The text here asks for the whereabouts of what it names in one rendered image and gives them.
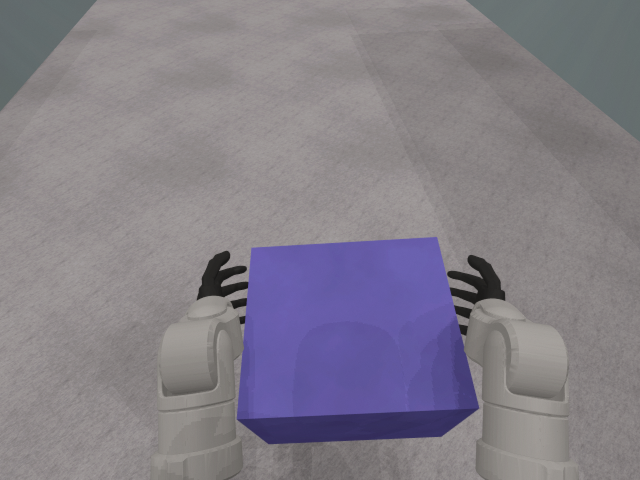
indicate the carton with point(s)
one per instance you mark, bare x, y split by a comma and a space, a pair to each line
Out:
352, 341

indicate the right robot hand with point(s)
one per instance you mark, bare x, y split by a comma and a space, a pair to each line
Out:
488, 287

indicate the left robot forearm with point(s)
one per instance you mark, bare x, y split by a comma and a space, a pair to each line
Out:
197, 437

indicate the right robot forearm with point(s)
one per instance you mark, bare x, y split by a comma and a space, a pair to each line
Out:
525, 386

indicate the left robot hand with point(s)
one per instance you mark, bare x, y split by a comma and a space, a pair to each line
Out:
213, 278

